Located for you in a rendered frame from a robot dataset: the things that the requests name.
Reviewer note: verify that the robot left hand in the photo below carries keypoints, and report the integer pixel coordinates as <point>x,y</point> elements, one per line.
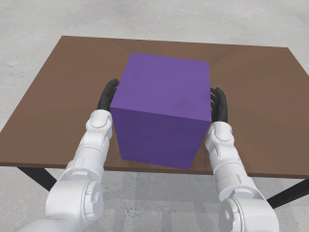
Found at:
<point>108,95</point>

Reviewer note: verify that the robot right hand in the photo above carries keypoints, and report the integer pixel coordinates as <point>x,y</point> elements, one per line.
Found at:
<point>219,112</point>

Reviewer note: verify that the table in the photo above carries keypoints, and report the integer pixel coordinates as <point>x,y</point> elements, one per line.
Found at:
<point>266,90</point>

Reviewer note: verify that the right robot upper arm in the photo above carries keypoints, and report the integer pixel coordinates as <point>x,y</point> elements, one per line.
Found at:
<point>241,214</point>

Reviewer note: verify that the carton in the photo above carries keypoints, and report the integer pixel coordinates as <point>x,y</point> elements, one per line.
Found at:
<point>161,110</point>

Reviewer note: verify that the left robot forearm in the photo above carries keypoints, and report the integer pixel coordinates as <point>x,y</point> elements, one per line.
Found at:
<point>92,150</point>

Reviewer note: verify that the right robot forearm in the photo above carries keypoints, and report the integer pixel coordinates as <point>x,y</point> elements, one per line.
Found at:
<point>228,170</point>

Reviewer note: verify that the left robot upper arm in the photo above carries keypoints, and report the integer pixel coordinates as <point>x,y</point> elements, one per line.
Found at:
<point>72,205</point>

